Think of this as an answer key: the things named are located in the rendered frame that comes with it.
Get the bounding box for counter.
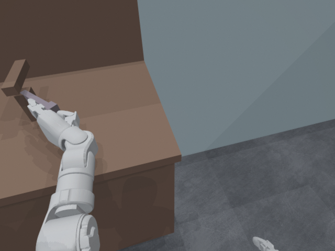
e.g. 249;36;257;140
0;0;182;251

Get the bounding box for robot left forearm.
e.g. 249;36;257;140
36;126;98;251

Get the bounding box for tap lever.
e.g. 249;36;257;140
20;90;60;113

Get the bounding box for right robot hand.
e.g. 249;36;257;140
253;237;279;251

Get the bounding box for left robot hand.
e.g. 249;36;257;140
27;98;80;147

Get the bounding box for robot left upper arm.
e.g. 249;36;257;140
37;213;100;251

